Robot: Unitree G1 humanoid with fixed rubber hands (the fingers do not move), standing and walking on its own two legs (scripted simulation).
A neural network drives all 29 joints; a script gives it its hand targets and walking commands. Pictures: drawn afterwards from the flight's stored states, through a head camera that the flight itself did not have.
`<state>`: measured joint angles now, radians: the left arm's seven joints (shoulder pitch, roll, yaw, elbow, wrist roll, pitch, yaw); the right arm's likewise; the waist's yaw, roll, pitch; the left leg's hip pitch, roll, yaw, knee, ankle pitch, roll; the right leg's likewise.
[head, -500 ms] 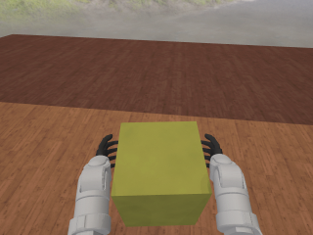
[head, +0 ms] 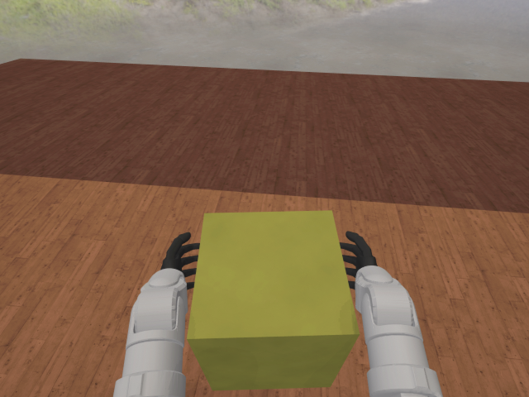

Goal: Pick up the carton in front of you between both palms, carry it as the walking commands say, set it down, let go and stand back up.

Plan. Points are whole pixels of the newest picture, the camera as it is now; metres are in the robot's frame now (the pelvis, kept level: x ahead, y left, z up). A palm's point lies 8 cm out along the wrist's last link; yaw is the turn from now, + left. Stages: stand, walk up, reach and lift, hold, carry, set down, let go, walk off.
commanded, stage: hold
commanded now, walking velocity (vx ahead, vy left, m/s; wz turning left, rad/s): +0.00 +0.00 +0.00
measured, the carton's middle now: (270, 303) +0.28 +0.00 -0.03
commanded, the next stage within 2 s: carry in 0.08 s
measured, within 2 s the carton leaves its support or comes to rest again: neither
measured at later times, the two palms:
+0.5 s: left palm (182, 227) +0.37 +0.15 +0.06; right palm (356, 227) +0.37 -0.15 +0.06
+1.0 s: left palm (212, 134) +0.66 +0.12 +0.07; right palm (339, 136) +0.64 -0.18 +0.07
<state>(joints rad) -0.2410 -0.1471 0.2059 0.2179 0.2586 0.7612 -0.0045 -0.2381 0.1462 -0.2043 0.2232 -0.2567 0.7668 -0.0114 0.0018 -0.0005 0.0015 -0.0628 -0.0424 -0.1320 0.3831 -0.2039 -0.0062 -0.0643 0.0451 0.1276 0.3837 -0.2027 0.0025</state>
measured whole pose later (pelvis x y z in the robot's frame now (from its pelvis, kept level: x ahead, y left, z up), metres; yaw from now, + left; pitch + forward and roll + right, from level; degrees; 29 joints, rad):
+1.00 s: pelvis +0.39 -0.01 -0.02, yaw -1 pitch +4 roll -2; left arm -0.15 -0.13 0.09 -0.37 0.11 1.20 0.08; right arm -0.15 0.13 -0.11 -0.36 -0.10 1.21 -0.10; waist -0.04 0.03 -0.09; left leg 0.06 0.06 0.15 0.30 -0.43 -0.02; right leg -0.54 -0.03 -0.22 0.52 -0.11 -0.02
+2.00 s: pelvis +1.06 -0.03 -0.02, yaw +0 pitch +4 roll +0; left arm -0.21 -0.14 0.13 -0.43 0.10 1.23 0.09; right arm -0.21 0.14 -0.12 -0.41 -0.10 1.22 -0.10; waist -0.01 0.01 -0.07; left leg 0.05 0.05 0.20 0.34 -0.44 -0.02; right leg -0.53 -0.06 -0.20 0.50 -0.07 -0.04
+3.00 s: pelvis +1.71 -0.05 -0.08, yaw +0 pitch +5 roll +1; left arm -0.64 -0.06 0.22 -0.05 0.09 1.17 0.13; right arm -0.66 -0.01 -0.21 0.01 -0.02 1.16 -0.14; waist -0.01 0.01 0.02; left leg -0.34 -0.04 0.03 1.22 -0.56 0.06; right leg -0.50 0.05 -0.13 0.59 -0.04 -0.12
